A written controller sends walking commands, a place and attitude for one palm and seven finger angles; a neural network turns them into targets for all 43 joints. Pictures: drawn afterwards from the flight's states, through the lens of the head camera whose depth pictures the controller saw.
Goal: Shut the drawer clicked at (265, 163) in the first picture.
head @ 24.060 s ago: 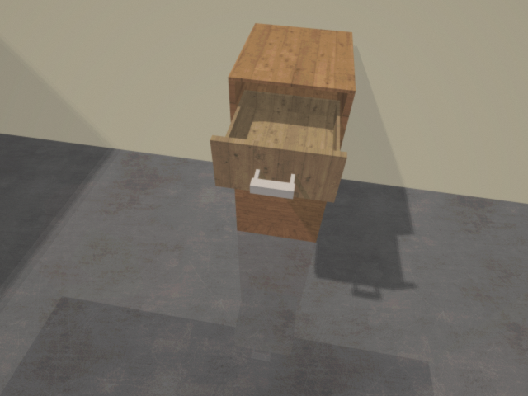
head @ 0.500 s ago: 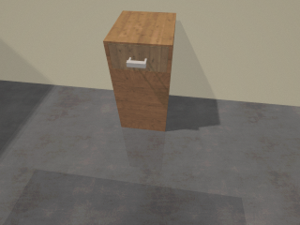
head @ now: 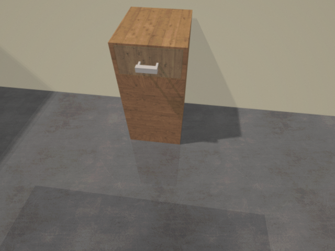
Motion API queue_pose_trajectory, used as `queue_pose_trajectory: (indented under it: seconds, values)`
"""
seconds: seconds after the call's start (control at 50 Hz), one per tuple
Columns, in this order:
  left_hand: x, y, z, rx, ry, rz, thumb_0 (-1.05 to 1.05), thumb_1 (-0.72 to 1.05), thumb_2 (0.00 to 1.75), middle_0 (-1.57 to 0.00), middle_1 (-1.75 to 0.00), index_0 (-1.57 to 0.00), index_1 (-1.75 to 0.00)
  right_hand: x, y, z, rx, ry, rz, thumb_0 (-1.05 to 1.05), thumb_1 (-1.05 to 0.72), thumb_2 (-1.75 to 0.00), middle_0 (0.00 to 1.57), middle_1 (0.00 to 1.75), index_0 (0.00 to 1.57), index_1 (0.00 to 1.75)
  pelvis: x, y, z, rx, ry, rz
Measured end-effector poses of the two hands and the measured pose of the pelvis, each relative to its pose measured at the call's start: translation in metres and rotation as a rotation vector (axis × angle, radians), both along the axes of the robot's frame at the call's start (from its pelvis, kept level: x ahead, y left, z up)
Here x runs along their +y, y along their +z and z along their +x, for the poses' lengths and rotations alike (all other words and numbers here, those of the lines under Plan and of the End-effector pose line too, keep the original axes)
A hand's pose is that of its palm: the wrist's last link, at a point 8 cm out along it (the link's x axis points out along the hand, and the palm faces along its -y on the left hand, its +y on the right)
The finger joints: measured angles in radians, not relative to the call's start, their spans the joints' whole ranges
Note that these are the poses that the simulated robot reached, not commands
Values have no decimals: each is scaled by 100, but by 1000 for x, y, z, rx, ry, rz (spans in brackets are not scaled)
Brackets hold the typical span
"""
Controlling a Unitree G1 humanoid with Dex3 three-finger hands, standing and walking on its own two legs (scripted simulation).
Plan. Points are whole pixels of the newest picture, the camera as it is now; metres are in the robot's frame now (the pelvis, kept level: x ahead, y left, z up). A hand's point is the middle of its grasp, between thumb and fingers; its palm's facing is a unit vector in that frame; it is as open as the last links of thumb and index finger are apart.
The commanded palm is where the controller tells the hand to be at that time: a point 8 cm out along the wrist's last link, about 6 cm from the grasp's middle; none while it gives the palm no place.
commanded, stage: look to check the result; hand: left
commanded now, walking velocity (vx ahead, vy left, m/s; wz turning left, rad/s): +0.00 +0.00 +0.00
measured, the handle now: (147, 66) +0.92 +0.15 -0.10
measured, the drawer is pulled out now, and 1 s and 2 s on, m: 0.00 0.00 0.00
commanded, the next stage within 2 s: stand and wait in 0.46 s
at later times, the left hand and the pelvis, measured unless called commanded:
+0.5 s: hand out of the picture +0.10 +0.23 -0.15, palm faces -0.02 -0.94 -0.34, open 7.4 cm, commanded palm none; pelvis +0.02 -0.01 +0.00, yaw +0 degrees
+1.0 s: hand out of the picture +0.11 +0.24 -0.15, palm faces -0.03 -0.94 -0.33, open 7.4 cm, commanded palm none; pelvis +0.03 -0.01 +0.00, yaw +0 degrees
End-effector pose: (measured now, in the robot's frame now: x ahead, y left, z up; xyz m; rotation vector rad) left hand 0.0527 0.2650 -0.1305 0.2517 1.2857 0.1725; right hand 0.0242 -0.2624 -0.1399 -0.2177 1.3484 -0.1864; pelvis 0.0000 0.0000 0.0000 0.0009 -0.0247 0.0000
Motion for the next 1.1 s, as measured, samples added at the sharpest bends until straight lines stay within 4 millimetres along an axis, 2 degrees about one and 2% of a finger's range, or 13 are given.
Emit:
queue_pose_trajectory:
  seconds: [0.22, 0.4, 0.54, 0.76, 1.1]
  values:
    - [10, 7, 7, 15, 6, 39, 0, 90, 90, -20, -30, -20, -30, -13, 2, 25, -18, 22, -15, 0, -91, -90, 21, 30, 20, 30, -5, 1, 9, 5, 1, -1]
    - [12, 12, 29, -21, -7, 55, 0, 90, 90, -20, -30, -20, -30, -24, 7, 50, -61, 36, -30, 0, -91, -90, 21, 30, 20, 30, -8, 2, 17, 6, 0, -1]
    - [12, 15, 46, -56, -21, 58, 0, 90, 90, -20, -30, -20, -30, -30, 11, 62, -85, 40, -44, 0, -91, -90, 21, 30, 20, 30, -10, 3, 22, 5, -2, -1]
    - [13, 16, 59, -69, -35, 58, 0, 90, 90, -20, -30, -20, -30, -36, 14, 62, -77, 35, -59, 0, -91, -90, 21, 30, 20, 30, -10, 4, 28, 7, -6, -1]
    - [16, 12, 55, -35, -33, 51, 0, 90, 90, -20, -30, -20, -30, -30, 14, 57, -45, 26, -58, 0, -91, -90, 21, 30, 20, 30, -6, 4, 32, 10, -9, -3]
